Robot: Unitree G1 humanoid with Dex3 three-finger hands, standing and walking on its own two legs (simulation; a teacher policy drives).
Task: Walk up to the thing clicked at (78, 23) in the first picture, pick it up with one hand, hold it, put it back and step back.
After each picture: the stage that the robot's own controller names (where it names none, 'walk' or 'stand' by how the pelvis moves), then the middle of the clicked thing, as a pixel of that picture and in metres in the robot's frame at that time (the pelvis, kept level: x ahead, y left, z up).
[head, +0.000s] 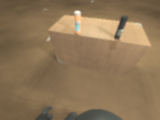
stand; (77, 23) +1.05 +0.24 +0.06
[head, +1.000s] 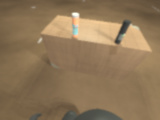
walk; (75, 26) +0.92 +0.23 +0.06
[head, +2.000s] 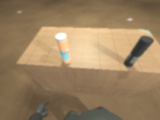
walk; (64, 50) +0.49 +0.22 +0.08
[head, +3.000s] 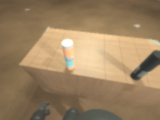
walk; (69, 56) +0.43 +0.20 +0.07
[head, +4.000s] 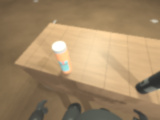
stand; (63, 60) +0.36 +0.21 +0.08
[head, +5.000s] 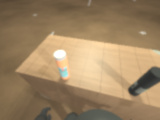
stand; (63, 66) +0.36 +0.22 +0.05
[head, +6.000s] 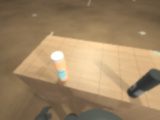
stand; (61, 68) +0.34 +0.23 +0.05
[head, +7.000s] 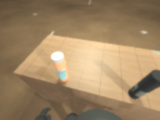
stand; (61, 68) +0.34 +0.23 +0.05
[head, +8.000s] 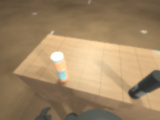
rise first; (61, 68) +0.34 +0.23 +0.05
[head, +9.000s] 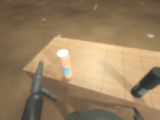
rise first; (65, 65) +0.37 +0.23 +0.06
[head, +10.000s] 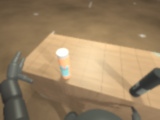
go down; (64, 65) +0.37 +0.21 +0.06
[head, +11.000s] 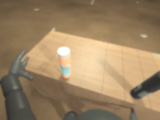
go down; (65, 64) +0.36 +0.20 +0.07
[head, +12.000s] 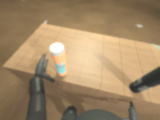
close in; (60, 62) +0.36 +0.21 +0.08
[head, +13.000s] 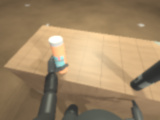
close; (59, 57) +0.39 +0.22 +0.11
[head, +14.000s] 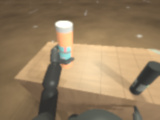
lift; (65, 48) +0.34 +0.16 +0.27
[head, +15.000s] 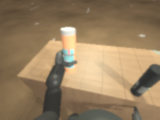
hold; (69, 52) +0.35 +0.16 +0.23
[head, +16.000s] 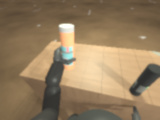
hold; (67, 49) +0.35 +0.16 +0.25
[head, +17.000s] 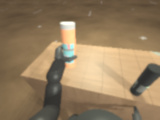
hold; (69, 47) +0.36 +0.16 +0.26
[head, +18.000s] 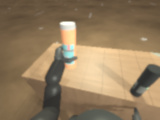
crouch; (69, 47) +0.35 +0.15 +0.27
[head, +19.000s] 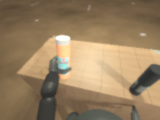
crouch; (63, 59) +0.32 +0.19 +0.18
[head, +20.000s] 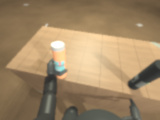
lower; (60, 61) +0.36 +0.21 +0.09
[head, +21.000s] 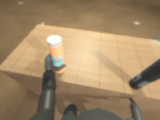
lower; (57, 57) +0.38 +0.22 +0.11
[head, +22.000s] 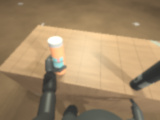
lower; (58, 58) +0.37 +0.22 +0.11
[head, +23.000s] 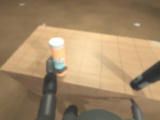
lower; (59, 59) +0.37 +0.22 +0.11
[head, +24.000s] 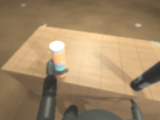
lower; (59, 61) +0.35 +0.21 +0.11
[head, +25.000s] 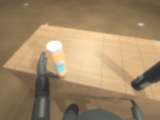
rise; (59, 61) +0.35 +0.22 +0.11
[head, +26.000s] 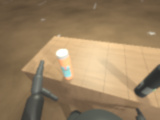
sink last; (65, 66) +0.35 +0.22 +0.08
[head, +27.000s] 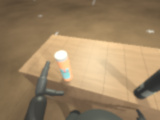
stand; (64, 67) +0.33 +0.22 +0.07
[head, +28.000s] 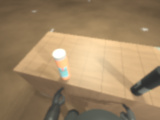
stand; (63, 66) +0.34 +0.22 +0.07
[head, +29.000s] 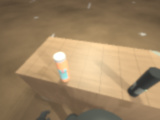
stand; (62, 68) +0.35 +0.22 +0.05
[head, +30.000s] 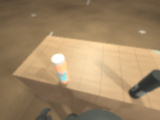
stand; (62, 70) +0.32 +0.22 +0.05
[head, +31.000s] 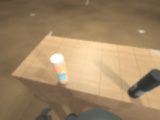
stand; (61, 70) +0.32 +0.23 +0.05
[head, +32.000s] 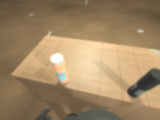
stand; (61, 70) +0.32 +0.23 +0.05
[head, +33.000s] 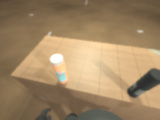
stand; (60, 70) +0.32 +0.23 +0.05
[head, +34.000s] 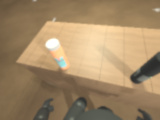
walk; (59, 56) +0.39 +0.25 +0.07
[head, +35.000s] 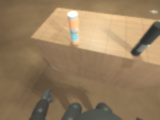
walk; (74, 30) +0.64 +0.19 +0.09
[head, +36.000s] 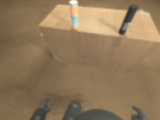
walk; (74, 16) +0.91 +0.27 +0.08
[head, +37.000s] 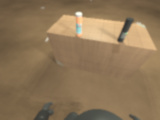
stand; (79, 25) +0.96 +0.22 +0.05
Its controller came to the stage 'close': yes
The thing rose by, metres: 0.21
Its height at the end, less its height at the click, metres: +0.00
